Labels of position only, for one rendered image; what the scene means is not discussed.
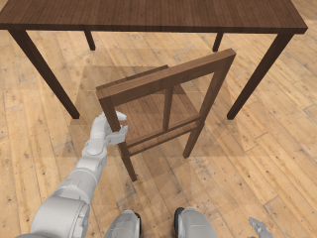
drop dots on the robot right foot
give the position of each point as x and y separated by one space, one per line
176 213

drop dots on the robot left forearm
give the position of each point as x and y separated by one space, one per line
83 179

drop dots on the robot left shin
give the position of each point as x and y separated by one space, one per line
129 211

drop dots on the chair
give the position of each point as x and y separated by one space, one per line
157 108

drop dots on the left robot upper arm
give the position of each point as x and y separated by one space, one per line
61 217

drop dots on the right robot hand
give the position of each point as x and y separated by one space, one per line
261 229

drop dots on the table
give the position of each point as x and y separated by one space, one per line
153 16

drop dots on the left robot hand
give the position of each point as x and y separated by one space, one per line
101 128

